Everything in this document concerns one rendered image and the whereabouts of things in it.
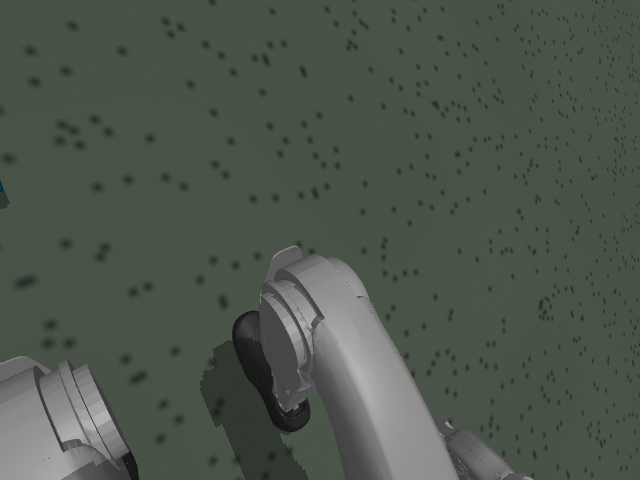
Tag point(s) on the right robot hand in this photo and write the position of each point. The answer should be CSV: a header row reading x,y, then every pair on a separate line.
x,y
470,455

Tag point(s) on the right robot foot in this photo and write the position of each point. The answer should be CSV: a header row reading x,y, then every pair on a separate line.
x,y
247,343

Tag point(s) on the left robot foot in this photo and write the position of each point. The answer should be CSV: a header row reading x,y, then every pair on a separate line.
x,y
131,465

